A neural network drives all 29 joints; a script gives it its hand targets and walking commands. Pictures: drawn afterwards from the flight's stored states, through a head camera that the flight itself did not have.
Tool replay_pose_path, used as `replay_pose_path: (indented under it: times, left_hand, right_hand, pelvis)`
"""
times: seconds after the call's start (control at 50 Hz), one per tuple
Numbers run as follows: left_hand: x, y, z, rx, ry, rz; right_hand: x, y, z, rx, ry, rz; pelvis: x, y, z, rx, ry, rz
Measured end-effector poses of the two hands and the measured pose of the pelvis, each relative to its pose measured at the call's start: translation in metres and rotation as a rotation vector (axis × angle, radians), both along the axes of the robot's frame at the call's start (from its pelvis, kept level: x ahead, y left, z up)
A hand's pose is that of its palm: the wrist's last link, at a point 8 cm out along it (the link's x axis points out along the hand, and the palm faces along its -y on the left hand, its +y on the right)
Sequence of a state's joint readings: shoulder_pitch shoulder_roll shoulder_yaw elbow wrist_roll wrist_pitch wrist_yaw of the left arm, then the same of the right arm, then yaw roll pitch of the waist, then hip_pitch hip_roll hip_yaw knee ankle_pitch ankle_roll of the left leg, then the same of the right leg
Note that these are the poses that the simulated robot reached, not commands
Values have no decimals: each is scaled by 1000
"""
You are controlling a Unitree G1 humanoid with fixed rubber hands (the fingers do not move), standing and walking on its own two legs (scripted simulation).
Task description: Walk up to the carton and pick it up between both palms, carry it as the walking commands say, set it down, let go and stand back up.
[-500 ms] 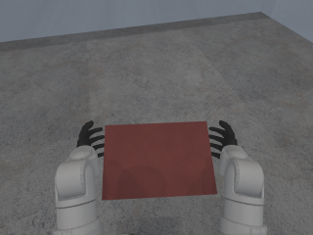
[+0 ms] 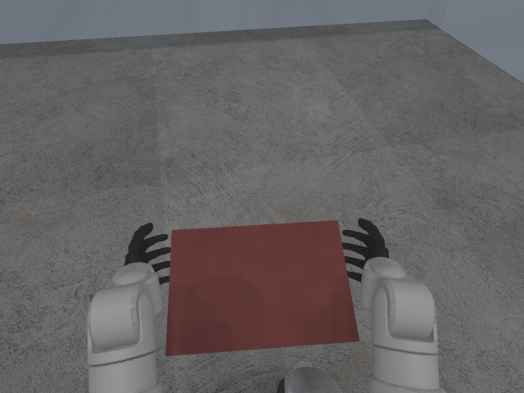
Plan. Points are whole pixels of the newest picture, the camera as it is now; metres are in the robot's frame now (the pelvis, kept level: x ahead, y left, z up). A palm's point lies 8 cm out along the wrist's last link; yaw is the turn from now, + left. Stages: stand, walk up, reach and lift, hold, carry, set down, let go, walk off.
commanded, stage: carry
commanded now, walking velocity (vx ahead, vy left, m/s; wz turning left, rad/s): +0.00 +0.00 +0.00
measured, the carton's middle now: (258, 290) +0.28 +0.01 -0.03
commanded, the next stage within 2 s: none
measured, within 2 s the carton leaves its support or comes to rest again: neither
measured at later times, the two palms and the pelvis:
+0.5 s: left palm (151, 364) +0.14 +0.13 +0.09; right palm out of the picture +0.11 -0.20 +0.09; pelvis -0.14 -0.01 +0.00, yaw -2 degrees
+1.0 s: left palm out of the picture +0.12 +0.17 +0.09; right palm out of the picture +0.10 -0.16 +0.09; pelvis -0.16 +0.02 -0.01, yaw -1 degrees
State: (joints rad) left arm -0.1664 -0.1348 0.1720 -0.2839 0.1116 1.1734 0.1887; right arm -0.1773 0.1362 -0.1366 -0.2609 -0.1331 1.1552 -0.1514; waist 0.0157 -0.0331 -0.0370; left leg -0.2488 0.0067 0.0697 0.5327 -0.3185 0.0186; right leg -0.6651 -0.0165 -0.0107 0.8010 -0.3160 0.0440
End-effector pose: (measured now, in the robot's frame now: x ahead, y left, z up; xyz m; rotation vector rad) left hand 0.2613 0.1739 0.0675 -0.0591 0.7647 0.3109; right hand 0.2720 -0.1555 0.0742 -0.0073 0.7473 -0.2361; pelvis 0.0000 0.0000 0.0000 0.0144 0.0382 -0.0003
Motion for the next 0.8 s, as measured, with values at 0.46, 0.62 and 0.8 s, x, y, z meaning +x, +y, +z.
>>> replay_pose_path:
  times: [0.46, 0.62, 0.8]
  left_hand:
    - [-111, -50, 26, 51, -47, -130]
    - [-130, -25, 13, 17, -38, -103]
    - [-148, 4, 19, 33, -39, -19]
  right_hand:
    - [-154, -47, 12, 36, -41, -150]
    - [-163, -23, 12, 4, -32, -120]
    - [-158, 5, 11, 16, -32, -42]
  pelvis:
    - [-136, -13, -1, -16, -9, -34]
    - [-151, 5, -8, -24, -22, -40]
    - [-165, 12, -4, -37, -6, -21]
